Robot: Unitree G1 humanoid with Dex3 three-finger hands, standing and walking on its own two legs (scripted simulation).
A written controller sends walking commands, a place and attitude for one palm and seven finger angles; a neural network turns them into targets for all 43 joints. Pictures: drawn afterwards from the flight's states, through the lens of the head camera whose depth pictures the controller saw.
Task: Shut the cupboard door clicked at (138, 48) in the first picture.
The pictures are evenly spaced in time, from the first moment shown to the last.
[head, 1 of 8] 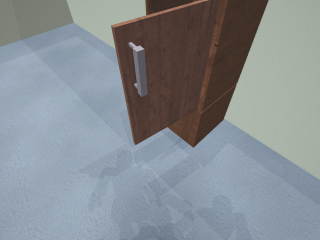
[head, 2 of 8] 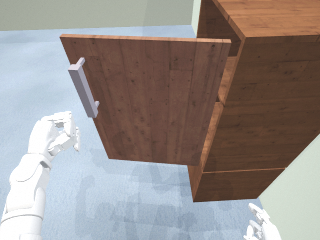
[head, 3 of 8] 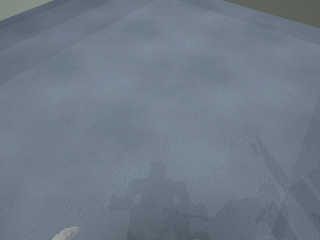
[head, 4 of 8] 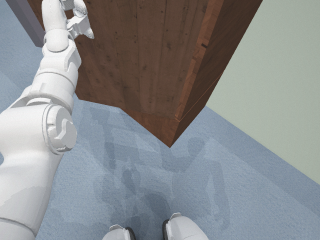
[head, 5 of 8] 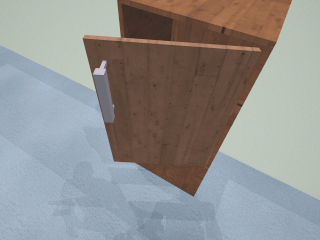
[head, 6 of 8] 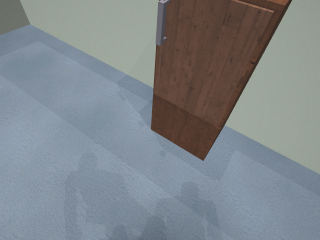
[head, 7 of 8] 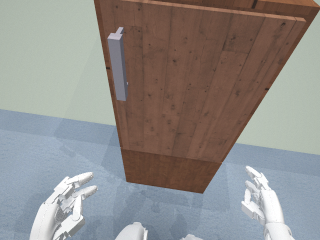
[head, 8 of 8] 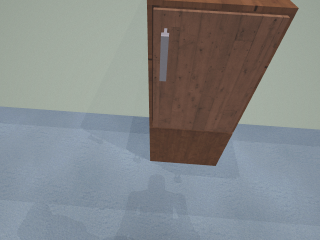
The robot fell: no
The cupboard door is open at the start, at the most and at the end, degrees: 81 81 0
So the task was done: yes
